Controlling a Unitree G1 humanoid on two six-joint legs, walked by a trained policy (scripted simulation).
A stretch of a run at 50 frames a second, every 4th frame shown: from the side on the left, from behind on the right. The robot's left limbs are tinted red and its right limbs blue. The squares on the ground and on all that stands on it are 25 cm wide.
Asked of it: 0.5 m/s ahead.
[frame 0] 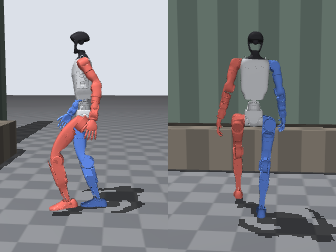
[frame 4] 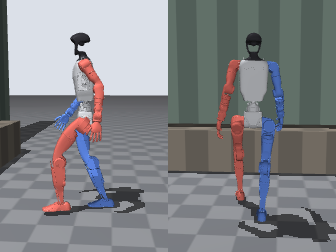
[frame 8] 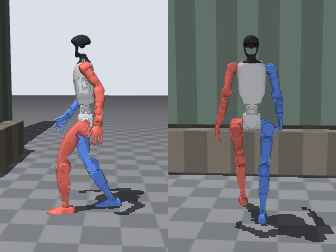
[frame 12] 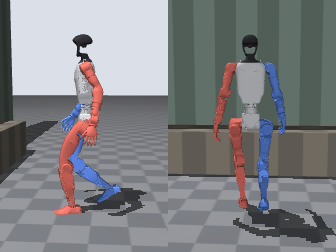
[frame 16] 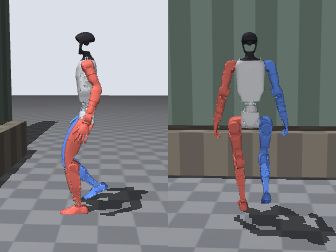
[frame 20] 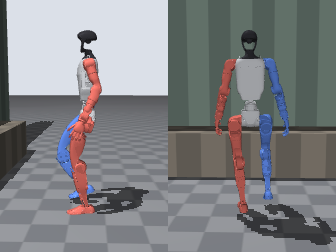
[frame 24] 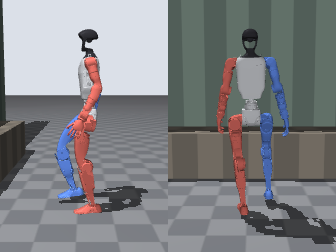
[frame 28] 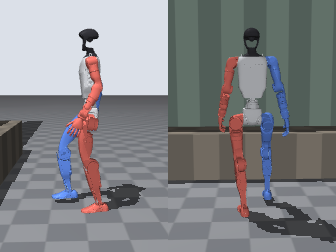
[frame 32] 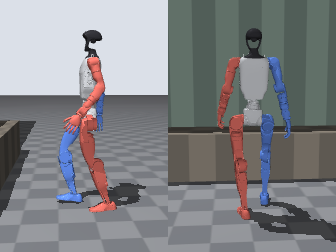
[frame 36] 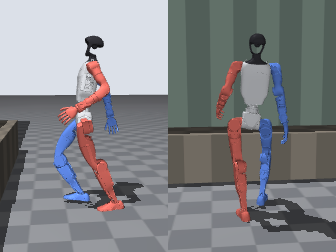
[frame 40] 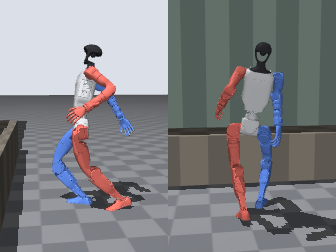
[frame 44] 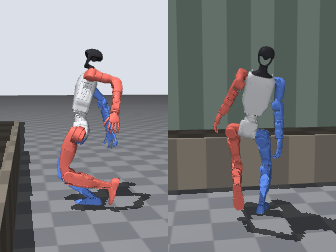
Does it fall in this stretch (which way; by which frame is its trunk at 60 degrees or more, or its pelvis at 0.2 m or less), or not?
no
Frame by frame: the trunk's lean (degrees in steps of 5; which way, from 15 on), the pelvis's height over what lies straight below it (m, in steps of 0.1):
0: 5, 0.8
4: 5, 0.8
8: 5, 0.7
12: 5, 0.8
16: 0, 0.8
20: 0, 0.8
24: 0, 0.8
28: 0, 0.8
32: 5, 0.8
36: 10, 0.7
40: 15 backward and to its right, 0.7
44: 20 backward and to its right, 0.7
